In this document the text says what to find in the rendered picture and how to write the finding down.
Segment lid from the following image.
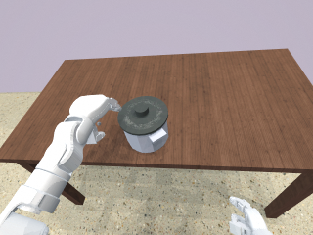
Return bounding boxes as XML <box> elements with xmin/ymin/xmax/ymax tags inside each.
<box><xmin>117</xmin><ymin>96</ymin><xmax>168</xmax><ymax>136</ymax></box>

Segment robot left hand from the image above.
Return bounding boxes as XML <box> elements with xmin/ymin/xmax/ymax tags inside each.
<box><xmin>69</xmin><ymin>94</ymin><xmax>122</xmax><ymax>145</ymax></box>

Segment pot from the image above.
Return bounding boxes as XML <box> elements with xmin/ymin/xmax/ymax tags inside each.
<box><xmin>124</xmin><ymin>122</ymin><xmax>169</xmax><ymax>153</ymax></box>

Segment robot right hand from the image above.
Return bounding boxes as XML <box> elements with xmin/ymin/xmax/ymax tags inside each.
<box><xmin>229</xmin><ymin>196</ymin><xmax>268</xmax><ymax>235</ymax></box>

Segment knob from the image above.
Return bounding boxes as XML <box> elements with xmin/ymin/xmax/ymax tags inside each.
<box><xmin>134</xmin><ymin>102</ymin><xmax>149</xmax><ymax>117</ymax></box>

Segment table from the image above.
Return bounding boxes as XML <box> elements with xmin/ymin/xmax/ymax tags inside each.
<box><xmin>0</xmin><ymin>48</ymin><xmax>313</xmax><ymax>219</ymax></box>

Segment robot left forearm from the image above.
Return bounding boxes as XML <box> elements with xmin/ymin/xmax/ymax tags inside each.
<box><xmin>0</xmin><ymin>113</ymin><xmax>94</xmax><ymax>227</ymax></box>

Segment left robot upper arm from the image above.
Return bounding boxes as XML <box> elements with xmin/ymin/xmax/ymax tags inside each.
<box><xmin>0</xmin><ymin>212</ymin><xmax>49</xmax><ymax>235</ymax></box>

